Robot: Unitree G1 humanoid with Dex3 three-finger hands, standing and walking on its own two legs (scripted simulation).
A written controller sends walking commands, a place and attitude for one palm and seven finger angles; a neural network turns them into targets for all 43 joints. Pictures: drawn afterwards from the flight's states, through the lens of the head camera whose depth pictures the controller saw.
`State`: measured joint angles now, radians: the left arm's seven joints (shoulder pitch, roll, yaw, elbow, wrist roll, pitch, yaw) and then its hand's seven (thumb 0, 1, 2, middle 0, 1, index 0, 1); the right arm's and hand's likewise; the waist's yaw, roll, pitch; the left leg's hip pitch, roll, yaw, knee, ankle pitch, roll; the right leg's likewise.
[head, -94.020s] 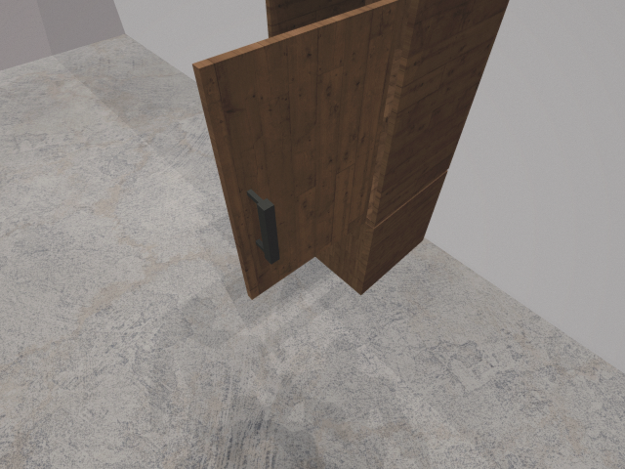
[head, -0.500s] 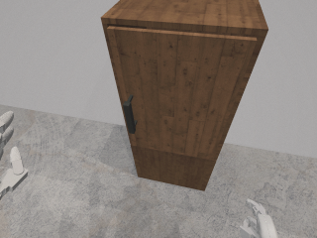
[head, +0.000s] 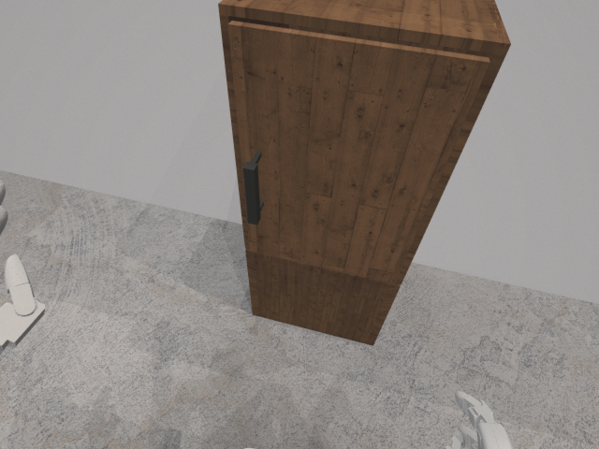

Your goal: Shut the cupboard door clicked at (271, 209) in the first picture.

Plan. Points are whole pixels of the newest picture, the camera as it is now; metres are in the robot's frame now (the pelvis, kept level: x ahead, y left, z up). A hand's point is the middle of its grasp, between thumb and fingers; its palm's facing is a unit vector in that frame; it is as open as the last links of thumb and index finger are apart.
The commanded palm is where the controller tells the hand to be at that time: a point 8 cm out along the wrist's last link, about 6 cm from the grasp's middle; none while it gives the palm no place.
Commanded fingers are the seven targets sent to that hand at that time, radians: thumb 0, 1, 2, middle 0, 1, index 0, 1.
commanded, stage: step back with the hand held close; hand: left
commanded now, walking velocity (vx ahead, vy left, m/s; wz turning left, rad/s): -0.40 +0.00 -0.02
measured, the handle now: (255, 189) +0.64 +0.14 -0.07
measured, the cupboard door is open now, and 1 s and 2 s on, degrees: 0 0 0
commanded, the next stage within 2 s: stop stepping back and stand still in 0.66 s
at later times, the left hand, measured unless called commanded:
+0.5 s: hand out of the picture +0.14 +0.30 +0.18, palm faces +0.45 -0.78 -0.44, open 7.4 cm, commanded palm +0.07 +0.33 +0.19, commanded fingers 0.00 0.90 0.90 -0.20 -0.30 -0.20 -0.30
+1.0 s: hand out of the picture +0.05 +0.30 +0.18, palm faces +0.35 -0.83 -0.43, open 7.4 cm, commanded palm +0.00 +0.34 +0.19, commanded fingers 0.00 0.90 0.90 -0.20 -0.30 -0.20 -0.30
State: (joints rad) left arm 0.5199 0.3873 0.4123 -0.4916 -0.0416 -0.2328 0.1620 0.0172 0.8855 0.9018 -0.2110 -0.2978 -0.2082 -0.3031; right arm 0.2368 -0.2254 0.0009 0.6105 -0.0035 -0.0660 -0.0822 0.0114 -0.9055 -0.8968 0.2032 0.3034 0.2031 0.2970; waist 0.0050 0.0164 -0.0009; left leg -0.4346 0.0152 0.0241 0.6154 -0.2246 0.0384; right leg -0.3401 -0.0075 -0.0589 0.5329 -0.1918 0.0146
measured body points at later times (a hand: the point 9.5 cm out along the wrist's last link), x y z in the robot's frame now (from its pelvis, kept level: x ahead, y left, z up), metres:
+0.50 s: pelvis -0.06 +0.02 +0.00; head -0.05 +0.06 +0.45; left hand +0.11 +0.34 +0.20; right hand +0.13 -0.22 -0.06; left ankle +0.06 +0.09 -0.73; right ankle -0.04 -0.13 -0.71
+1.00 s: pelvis -0.15 +0.05 -0.02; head -0.19 +0.09 +0.43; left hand +0.03 +0.35 +0.20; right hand -0.07 -0.23 -0.09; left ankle +0.05 +0.09 -0.72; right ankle -0.25 -0.12 -0.73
